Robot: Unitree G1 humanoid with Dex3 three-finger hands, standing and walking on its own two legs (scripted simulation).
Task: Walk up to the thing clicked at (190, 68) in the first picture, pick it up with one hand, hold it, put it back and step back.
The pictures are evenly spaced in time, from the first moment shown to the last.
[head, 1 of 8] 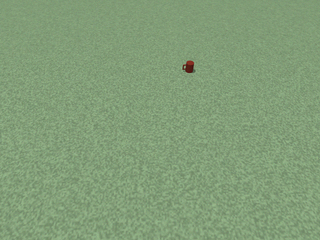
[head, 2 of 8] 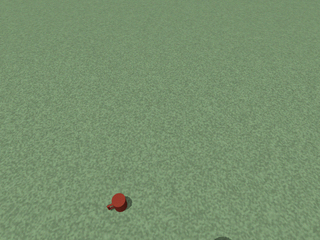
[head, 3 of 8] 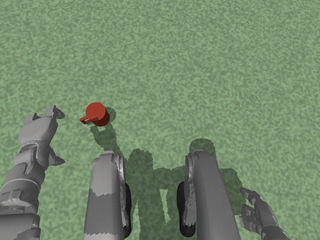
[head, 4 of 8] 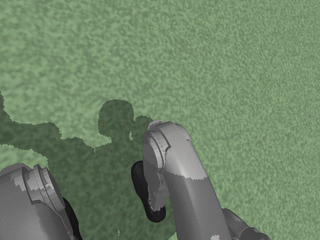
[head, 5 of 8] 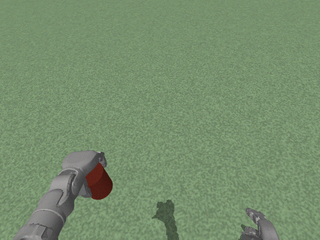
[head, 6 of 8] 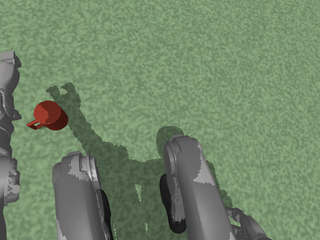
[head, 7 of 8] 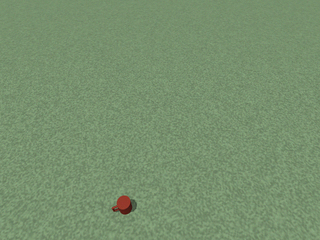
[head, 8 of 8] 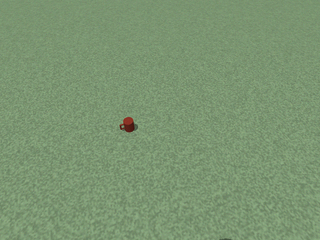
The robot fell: no
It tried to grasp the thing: yes
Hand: left
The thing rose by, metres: 0.64
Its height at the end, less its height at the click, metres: +0.00
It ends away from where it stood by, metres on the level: 0.02
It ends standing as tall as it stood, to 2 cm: yes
